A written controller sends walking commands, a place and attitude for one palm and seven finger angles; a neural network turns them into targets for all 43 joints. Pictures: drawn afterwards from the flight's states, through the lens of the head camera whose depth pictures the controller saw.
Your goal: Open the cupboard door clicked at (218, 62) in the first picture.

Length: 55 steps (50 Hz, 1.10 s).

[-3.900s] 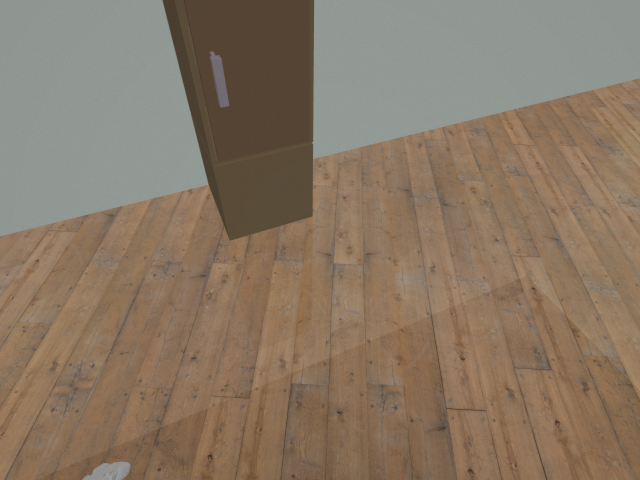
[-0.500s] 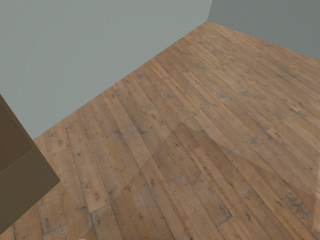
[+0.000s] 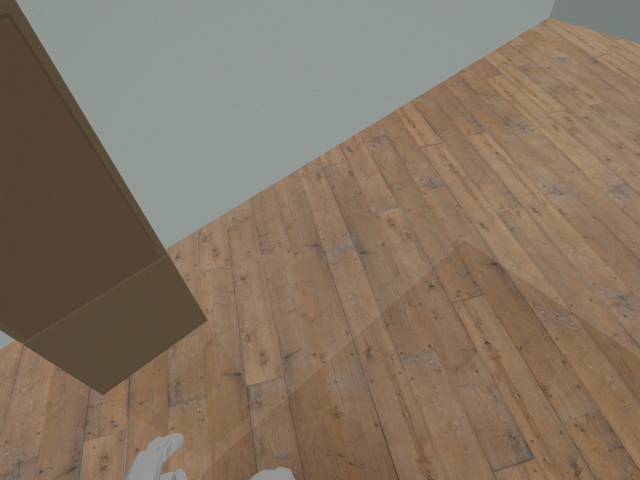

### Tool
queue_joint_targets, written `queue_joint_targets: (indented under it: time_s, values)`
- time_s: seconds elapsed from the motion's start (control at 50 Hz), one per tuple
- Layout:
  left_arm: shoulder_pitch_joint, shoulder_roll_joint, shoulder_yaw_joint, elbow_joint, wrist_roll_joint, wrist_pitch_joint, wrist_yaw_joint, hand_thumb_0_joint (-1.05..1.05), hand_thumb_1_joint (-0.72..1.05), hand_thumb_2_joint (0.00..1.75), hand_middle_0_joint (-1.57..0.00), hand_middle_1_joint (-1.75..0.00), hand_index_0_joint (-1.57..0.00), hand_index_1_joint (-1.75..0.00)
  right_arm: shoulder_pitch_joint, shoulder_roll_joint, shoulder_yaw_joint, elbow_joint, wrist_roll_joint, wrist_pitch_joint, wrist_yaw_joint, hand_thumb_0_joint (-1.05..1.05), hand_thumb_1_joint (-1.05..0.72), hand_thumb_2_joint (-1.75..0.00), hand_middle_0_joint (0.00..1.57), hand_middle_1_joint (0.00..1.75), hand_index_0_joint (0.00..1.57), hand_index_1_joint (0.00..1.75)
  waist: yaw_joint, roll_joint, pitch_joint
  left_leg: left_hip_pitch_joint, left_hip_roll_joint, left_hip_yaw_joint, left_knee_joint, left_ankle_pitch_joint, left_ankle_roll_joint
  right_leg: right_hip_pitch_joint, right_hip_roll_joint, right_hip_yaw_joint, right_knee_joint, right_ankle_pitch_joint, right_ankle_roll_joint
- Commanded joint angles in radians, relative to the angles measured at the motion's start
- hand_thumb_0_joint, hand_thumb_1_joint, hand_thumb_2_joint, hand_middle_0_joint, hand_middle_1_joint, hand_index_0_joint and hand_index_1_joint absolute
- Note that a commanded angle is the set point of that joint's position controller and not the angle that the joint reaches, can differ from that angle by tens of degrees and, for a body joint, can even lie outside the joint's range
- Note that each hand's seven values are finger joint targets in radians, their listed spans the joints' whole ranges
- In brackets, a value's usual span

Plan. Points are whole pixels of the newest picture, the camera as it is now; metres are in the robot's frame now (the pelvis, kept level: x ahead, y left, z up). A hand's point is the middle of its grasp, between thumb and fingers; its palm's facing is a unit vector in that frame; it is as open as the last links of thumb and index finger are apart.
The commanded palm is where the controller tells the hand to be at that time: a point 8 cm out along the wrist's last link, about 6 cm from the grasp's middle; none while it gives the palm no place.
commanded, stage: turn to face it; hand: left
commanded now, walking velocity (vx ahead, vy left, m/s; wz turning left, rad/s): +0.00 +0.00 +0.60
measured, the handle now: out of the picture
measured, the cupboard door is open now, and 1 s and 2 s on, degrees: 0 0 0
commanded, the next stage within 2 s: take the last steps up to it in 1.08 s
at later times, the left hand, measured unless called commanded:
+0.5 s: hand out of the picture -0.10 +0.25 -0.18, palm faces +0.38 -0.89 -0.26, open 7.4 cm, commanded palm none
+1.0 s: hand out of the picture -0.03 +0.23 -0.13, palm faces +0.52 -0.80 -0.29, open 7.4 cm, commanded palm none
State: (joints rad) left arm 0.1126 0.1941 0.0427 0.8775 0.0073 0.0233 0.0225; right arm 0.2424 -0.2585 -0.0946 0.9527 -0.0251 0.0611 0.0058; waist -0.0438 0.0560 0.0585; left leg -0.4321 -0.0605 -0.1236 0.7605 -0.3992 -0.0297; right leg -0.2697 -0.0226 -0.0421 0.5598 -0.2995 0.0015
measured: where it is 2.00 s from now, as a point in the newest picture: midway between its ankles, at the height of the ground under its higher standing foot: outside the picture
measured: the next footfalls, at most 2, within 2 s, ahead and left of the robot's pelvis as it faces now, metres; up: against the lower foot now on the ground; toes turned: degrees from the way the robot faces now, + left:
left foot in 0.42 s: -0.04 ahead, +0.13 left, +0.00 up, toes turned +24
right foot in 0.96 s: +0.05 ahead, -0.08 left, +0.00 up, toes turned +30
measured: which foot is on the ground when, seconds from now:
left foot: up 0.00-0.40, down 0.42-0.96, up 0.98-1.00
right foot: down 0.00-0.42, up 0.44-0.94, down 0.96-1.00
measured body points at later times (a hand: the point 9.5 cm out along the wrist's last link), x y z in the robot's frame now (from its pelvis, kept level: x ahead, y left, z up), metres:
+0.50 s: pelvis -0.04 +0.03 +0.00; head -0.01 +0.07 +0.44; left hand -0.12 +0.29 -0.16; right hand +0.17 -0.18 -0.12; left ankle -0.07 +0.12 -0.73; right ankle -0.01 -0.11 -0.69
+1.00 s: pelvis -0.04 -0.01 +0.00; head +0.00 -0.02 +0.45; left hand -0.06 +0.27 -0.11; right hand +0.13 -0.20 -0.16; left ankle -0.08 +0.11 -0.72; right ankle +0.02 -0.10 -0.73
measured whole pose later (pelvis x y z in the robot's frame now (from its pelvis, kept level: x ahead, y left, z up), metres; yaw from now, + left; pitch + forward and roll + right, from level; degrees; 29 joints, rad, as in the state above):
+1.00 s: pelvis -0.04 -0.01 +0.00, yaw +33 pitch +0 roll +1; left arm 0.13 0.19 0.03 0.87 0.01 0.02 0.02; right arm 0.25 -0.24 -0.07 0.96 -0.02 0.05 0.01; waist -0.04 0.06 0.06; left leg -0.37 -0.08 -0.11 0.70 -0.38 -0.01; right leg -0.26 -0.02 -0.05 0.56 -0.29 -0.01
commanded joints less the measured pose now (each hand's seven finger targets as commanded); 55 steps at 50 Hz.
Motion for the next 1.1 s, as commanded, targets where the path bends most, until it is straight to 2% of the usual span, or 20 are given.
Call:
queue_joint_targets:
  time_s: [0.0,0.06,0.24,0.32,0.36,0.38,0.4,0.42,0.44,0.46,0.54,0.66,0.78,0.88,0.9,0.92,0.94,0.96,1.02,1.08]
  values:
    - [-0.013,0.195,0.05,-0.082,0.008,-0.023,0.02,0.0,0.9,0.9,-0.2,-0.3,-0.2,-0.3,-0.012,-0.082,-0.031,-0.076,-0.003,-0.002,0.011,0.0,-0.9,-0.9,0.2,0.3,0.2,0.3,0.008,-0.238,-0.007,-0.158,0.078,0.053,0.448,-0.038,-0.022,0.013,-0.338,0.228,-0.312,0.079,-0.102]
    - [0.021,0.159,0.033,-0.076,0.009,-0.033,0.012,0.0,0.9,0.9,-0.2,-0.3,-0.2,-0.3,-0.001,-0.073,-0.024,-0.064,-0.001,0.003,0.023,0.0,-0.9,-0.9,0.2,0.3,0.2,0.3,0.009,-0.242,0.01,-0.158,0.086,0.105,0.479,0.058,-0.046,0.047,-0.269,0.065,-0.262,0.222,-0.084]
    - [0.161,0.23,0.051,-0.034,0.023,-0.022,0.011,0.0,0.9,0.9,-0.2,-0.3,-0.2,-0.3,-0.17,-0.06,0.0,-0.118,0.009,-0.001,0.028,0.0,-0.9,-0.9,0.2,0.3,0.2,0.3,0.09,-0.252,-0.033,-0.06,0.105,0.194,0.147,-0.047,-0.052,0.162,-0.349,0.009,-0.212,0.344,-0.131]
    - [0.163,0.252,0.064,-0.025,0.025,-0.015,0.007,0.0,0.9,0.9,-0.2,-0.3,-0.2,-0.3,-0.14,-0.058,0.01,-0.122,0.016,-0.018,0.023,0.0,-0.9,-0.9,0.2,0.3,0.2,0.3,0.084,-0.286,-0.101,0.051,0.091,0.235,-0.047,-0.05,-0.027,0.197,-0.37,-0.034,-0.126,0.451,-0.117]
    - [0.152,0.249,0.066,-0.02,0.015,-0.009,0.003,0.0,0.9,0.9,-0.2,-0.3,-0.2,-0.3,-0.078,-0.079,0.006,-0.108,0.013,-0.028,0.021,0.0,-0.9,-0.9,0.2,0.3,0.2,0.3,0.049,-0.242,-0.138,0.185,0.085,0.247,-0.245,0.106,-0.013,0.157,-0.344,-0.104,-0.019,0.42,-0.058]
    - [0.155,0.226,0.062,-0.022,0.007,-0.004,0.001,0.0,0.9,0.9,-0.2,-0.3,-0.2,-0.3,-0.022,-0.127,-0.005,-0.095,0.013,-0.037,0.022,0.0,-0.9,-0.9,0.2,0.3,0.2,0.3,0.015,-0.114,-0.177,0.35,0.129,0.177,-0.371,0.25,0.005,0.042,-0.312,-0.137,0.129,0.325,-0.008]
    - [0.145,0.162,0.053,-0.061,-0.001,0.0,-0.007,0.0,0.9,0.9,-0.2,-0.3,-0.2,-0.3,0.029,-0.247,-0.036,-0.092,0.005,-0.048,0.014,0.0,-0.9,-0.9,0.2,0.3,0.2,0.3,-0.022,0.21,-0.193,0.524,0.396,-0.174,-0.414,0.581,0.116,-0.264,-0.168,-0.171,0.358,-0.151,0.082]
    - [0.062,0.145,0.036,-0.094,0.008,0.009,-0.004,0.0,0.9,0.9,-0.2,-0.3,-0.2,-0.3,0.095,-0.295,-0.045,-0.065,0.013,-0.041,0.006,0.0,-0.9,-0.9,0.2,0.3,0.2,0.3,-0.054,0.235,-0.175,0.493,0.501,-0.257,-0.401,0.843,0.221,-0.359,-0.116,-0.075,0.503,-0.377,0.096]
    - [0.045,0.159,0.041,-0.095,0.012,0.015,-0.004,0.0,0.9,0.9,-0.2,-0.3,-0.2,-0.3,0.089,-0.273,-0.038,-0.059,0.009,-0.04,-0.001,0.0,-0.9,-0.9,0.2,0.3,0.2,0.3,-0.04,0.126,-0.153,0.46,0.494,-0.186,-0.383,0.831,0.246,-0.362,-0.138,-0.022,0.575,-0.316,0.082]
    - [0.039,0.149,0.045,-0.073,0.013,0.019,0.0,0.0,0.9,0.9,-0.2,-0.3,-0.2,-0.3,0.047,-0.234,-0.028,-0.062,0.008,-0.046,-0.01,0.0,-0.9,-0.9,0.2,0.3,0.2,0.3,-0.029,0.195,-0.142,0.413,0.413,-0.153,-0.391,0.789,0.214,-0.357,-0.137,0.007,0.597,-0.255,0.085]
    - [0.1,0.167,0.056,-0.024,0.01,0.016,-0.016,0.0,0.9,0.9,-0.2,-0.3,-0.2,-0.3,-0.087,-0.173,-0.005,-0.107,0.009,-0.052,-0.014,0.0,-0.9,-0.9,0.2,0.3,0.2,0.3,0.036,0.09,-0.088,0.304,0.277,-0.055,-0.426,0.555,0.155,-0.296,-0.104,0.024,0.61,-0.063,0.097]
    - [0.067,0.16,0.053,-0.033,0.009,0.016,-0.005,0.0,0.9,0.9,-0.2,-0.3,-0.2,-0.3,-0.028,-0.161,-0.007,-0.09,0.008,-0.05,-0.014,0.0,-0.9,-0.9,0.2,0.3,0.2,0.3,0.018,0.075,-0.076,0.316,0.273,-0.137,-0.455,0.459,0.183,-0.283,-0.084,0.043,0.5,-0.058,0.11]
    - [0.001,0.131,0.039,-0.065,0.003,0.007,0.002,0.0,0.9,0.9,-0.2,-0.3,-0.2,-0.3,0.01,-0.161,-0.014,-0.079,-0.001,-0.044,-0.017,0.0,-0.9,-0.9,0.2,0.3,0.2,0.3,-0.002,0.091,-0.09,0.325,0.28,-0.243,-0.407,0.56,0.22,-0.206,-0.04,0.046,0.289,-0.153,0.094]
    - [0.104,0.127,0.036,-0.046,-0.007,-0.01,0.011,0.0,0.9,0.9,-0.2,-0.3,-0.2,-0.3,-0.032,-0.147,-0.013,-0.083,0.005,-0.04,-0.014,0.0,-0.9,-0.9,0.2,0.3,0.2,0.3,0.054,0.081,-0.136,0.199,0.222,-0.244,-0.318,0.595,0.169,0.066,0.003,0.031,-0.038,0.013,0.068]
    - [0.134,0.143,0.041,-0.036,-0.006,-0.018,0.014,0.0,0.9,0.9,-0.2,-0.3,-0.2,-0.3,-0.032,-0.126,-0.011,-0.086,0.011,-0.04,-0.011,0.0,-0.9,-0.9,0.2,0.3,0.2,0.3,0.068,0.032,-0.147,0.117,0.182,-0.219,-0.279,0.481,0.126,0.187,-0.025,0.044,-0.169,0.11,0.061]
    - [0.157,0.207,0.052,-0.033,0.007,-0.028,0.02,0.0,0.9,0.9,-0.2,-0.3,-0.2,-0.3,-0.013,-0.072,-0.004,-0.09,0.021,-0.041,-0.006,0.0,-0.9,-0.9,0.2,0.3,0.2,0.3,0.076,-0.144,-0.169,-0.038,0.097,-0.113,-0.141,0.238,0.059,0.333,-0.201,0.202,-0.262,0.127,0.013]
    - [0.154,0.279,0.065,-0.043,0.017,-0.03,0.022,0.0,0.9,0.9,-0.2,-0.3,-0.2,-0.3,-0.019,-0.035,0.003,-0.118,0.018,-0.041,-0.007,0.0,-0.9,-0.9,0.2,0.3,0.2,0.3,0.081,-0.356,-0.133,-0.168,-0.027,0.06,0.077,-0.149,-0.005,0.309,-0.439,0.423,-0.281,0.273,-0.109]
    - [0.149,0.269,0.058,-0.051,0.011,-0.024,0.022,0.0,0.9,0.9,-0.2,-0.3,-0.2,-0.3,-0.034,-0.085,-0.012,-0.111,0.008,-0.03,-0.009,0.0,-0.9,-0.9,0.2,0.3,0.2,0.3,0.084,-0.244,-0.121,-0.119,0.016,0.027,0.251,-0.188,0.0,0.172,-0.471,0.389,-0.278,0.302,-0.174]
    - [0.013,0.171,0.037,-0.068,0.007,-0.028,0.019,0.0,0.9,0.9,-0.2,-0.3,-0.2,-0.3,0.011,-0.068,-0.014,-0.043,0.001,-0.003,0.005,0.0,-0.9,-0.9,0.2,0.3,0.2,0.3,0.013,-0.187,-0.014,-0.102,0.064,0.049,0.436,-0.013,-0.014,0.047,-0.298,0.186,-0.276,0.207,-0.125]
    - [0.046,0.153,0.032,-0.049,0.009,-0.035,0.016,0.0,0.9,0.9,-0.2,-0.3,-0.2,-0.3,0.023,-0.047,-0.008,-0.024,0.004,-0.001,0.011,0.0,-0.9,-0.9,0.2,0.3,0.2,0.3,0.02,-0.212,-0.002,-0.1,0.078,0.085,0.43,0.053,-0.031,0.057,-0.264,0.088,-0.276,0.219,-0.101]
